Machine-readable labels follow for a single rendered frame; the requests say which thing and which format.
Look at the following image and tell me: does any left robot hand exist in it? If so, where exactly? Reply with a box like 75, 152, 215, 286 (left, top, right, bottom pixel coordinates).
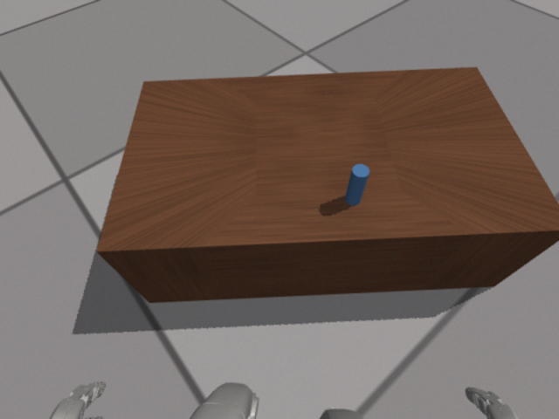
49, 381, 106, 419

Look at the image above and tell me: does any can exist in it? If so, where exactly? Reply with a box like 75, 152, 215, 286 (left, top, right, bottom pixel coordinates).
345, 164, 369, 206

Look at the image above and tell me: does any right robot hand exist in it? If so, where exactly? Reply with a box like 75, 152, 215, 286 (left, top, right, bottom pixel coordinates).
466, 388, 519, 419

